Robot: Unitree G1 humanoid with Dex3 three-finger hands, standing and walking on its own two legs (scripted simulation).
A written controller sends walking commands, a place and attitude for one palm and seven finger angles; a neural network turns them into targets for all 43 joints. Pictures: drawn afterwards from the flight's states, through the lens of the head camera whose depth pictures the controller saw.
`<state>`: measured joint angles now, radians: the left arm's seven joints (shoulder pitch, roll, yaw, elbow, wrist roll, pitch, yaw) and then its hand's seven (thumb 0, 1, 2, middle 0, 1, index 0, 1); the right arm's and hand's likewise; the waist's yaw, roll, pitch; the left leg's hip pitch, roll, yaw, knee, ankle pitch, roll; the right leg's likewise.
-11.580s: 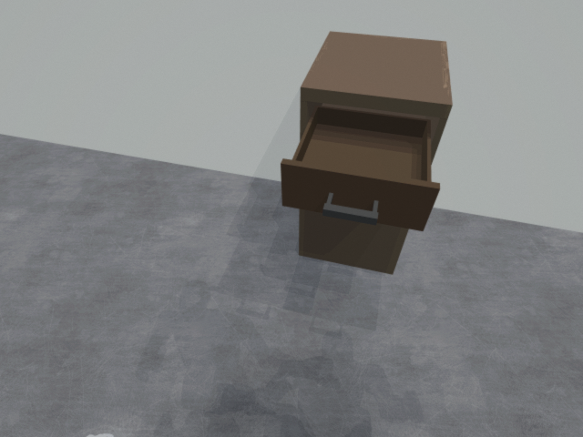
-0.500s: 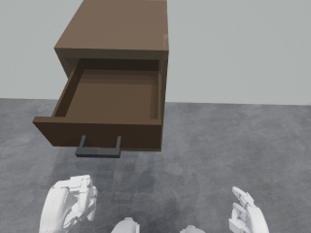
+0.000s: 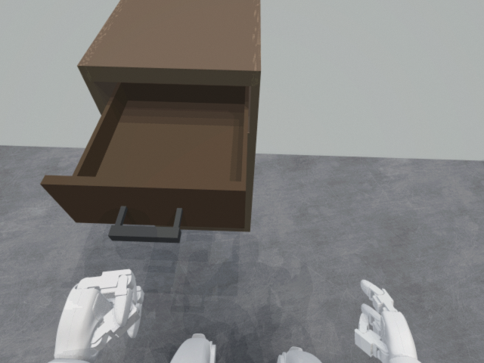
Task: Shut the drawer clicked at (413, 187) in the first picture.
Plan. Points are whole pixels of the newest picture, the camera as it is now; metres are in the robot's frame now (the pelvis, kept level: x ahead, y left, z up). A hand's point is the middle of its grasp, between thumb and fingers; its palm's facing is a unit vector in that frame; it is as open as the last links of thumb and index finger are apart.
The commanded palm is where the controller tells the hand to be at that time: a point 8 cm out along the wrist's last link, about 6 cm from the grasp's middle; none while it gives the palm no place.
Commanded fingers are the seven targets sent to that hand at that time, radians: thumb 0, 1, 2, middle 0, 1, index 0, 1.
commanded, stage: bring the fist close to the handle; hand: left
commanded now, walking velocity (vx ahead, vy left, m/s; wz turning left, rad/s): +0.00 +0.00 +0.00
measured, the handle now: (148, 223) +0.36 +0.20 -0.02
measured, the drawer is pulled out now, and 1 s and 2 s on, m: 0.29 0.29 0.24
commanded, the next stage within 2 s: push the drawer shut in 1.16 s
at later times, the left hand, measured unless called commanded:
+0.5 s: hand (150, 292) +0.23 +0.16 +0.01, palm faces -0.01 -1.00 -0.04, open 3.3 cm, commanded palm +0.21 +0.21 +0.01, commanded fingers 0.00 0.90 0.90 -1.40 -1.60 -1.40 -1.60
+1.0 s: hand (160, 279) +0.26 +0.15 -0.02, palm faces -0.03 -1.00 -0.02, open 3.3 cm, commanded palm +0.23 +0.21 -0.02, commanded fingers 0.00 0.90 0.90 -1.40 -1.60 -1.40 -1.60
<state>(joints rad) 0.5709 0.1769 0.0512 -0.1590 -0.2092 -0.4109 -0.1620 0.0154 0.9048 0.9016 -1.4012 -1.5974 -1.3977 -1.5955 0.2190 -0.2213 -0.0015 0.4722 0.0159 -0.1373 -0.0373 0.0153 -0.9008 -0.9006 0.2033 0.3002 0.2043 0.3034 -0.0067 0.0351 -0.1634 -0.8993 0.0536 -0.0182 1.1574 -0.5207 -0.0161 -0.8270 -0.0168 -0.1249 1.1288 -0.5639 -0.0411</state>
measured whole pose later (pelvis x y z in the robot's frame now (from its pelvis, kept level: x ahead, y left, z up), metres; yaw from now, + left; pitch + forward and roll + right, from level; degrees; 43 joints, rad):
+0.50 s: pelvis -0.02 +0.01 -0.03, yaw -1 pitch +20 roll -2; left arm 0.35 0.18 0.06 -0.01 -0.19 -0.45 -0.12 0.02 0.90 0.90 -1.40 -1.60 -1.40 -1.60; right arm 0.21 -0.23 0.01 0.50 0.00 -0.11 -0.02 0.02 -0.90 -0.90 0.20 0.30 0.20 0.30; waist -0.02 0.03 -0.18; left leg -1.10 0.06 -0.01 1.31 -0.56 -0.01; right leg -1.03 -0.02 -0.12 1.28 -0.60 -0.04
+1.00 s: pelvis -0.02 +0.02 -0.05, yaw -1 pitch +23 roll -2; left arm 0.22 0.18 0.03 0.06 -0.16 -0.44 -0.07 0.02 0.91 0.90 -1.40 -1.60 -1.40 -1.60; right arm 0.19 -0.23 0.02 0.50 -0.01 -0.06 0.00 0.01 -0.90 -0.90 0.20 0.30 0.20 0.30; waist -0.03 0.03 -0.19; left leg -1.20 0.05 0.00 1.37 -0.57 0.01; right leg -1.13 -0.03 -0.10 1.34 -0.60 -0.02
